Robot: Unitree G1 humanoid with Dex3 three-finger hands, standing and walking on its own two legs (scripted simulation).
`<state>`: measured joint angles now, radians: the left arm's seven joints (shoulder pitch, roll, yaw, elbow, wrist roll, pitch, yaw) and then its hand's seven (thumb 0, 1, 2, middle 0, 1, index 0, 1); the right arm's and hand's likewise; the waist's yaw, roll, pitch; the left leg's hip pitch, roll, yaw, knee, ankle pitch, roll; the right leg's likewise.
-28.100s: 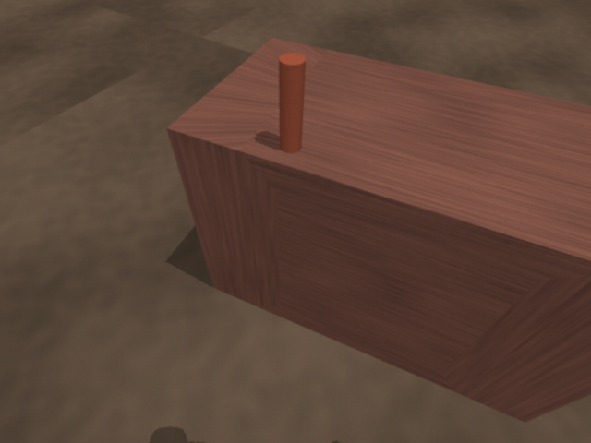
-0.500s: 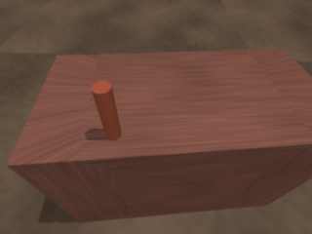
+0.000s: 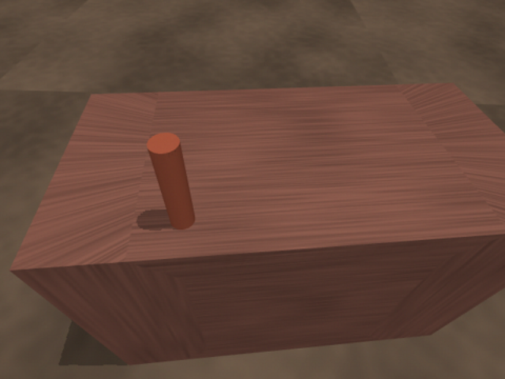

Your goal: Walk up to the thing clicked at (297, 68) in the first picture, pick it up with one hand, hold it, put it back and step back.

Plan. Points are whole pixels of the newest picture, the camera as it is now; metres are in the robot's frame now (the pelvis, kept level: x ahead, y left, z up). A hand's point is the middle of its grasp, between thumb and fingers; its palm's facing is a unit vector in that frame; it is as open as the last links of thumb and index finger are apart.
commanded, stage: stand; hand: left
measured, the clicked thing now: (174, 186) +0.41 +0.13 +0.07
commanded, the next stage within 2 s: step back in 0.92 s
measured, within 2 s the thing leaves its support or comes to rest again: neither
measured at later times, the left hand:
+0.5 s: hand out of the picture +0.06 +0.25 -0.16, palm faces -0.05 -0.94 -0.35, open 7.4 cm
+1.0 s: hand out of the picture +0.07 +0.26 -0.16, palm faces -0.02 -0.93 -0.36, open 7.4 cm
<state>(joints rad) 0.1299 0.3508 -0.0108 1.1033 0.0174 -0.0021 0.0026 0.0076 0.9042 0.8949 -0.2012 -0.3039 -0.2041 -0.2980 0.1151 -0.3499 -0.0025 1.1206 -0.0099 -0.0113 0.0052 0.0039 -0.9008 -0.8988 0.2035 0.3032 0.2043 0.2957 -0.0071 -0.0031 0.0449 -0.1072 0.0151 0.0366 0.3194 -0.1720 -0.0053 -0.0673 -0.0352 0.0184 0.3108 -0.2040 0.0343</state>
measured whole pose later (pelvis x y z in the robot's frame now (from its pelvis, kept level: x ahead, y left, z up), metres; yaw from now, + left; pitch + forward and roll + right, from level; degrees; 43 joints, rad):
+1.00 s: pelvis -0.01 +0.00 +0.00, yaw +0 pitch -2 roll +0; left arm 0.12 0.37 0.01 1.06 0.00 0.01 0.01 0.01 0.90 0.89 -0.20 -0.30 -0.20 -0.30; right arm 0.09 -0.35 -0.02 1.10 0.00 0.01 0.01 0.00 -0.90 -0.90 0.20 0.30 0.21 0.30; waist -0.01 -0.01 0.09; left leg -0.17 0.01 0.04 0.38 -0.19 0.00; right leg -0.14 -0.04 0.02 0.40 -0.23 0.03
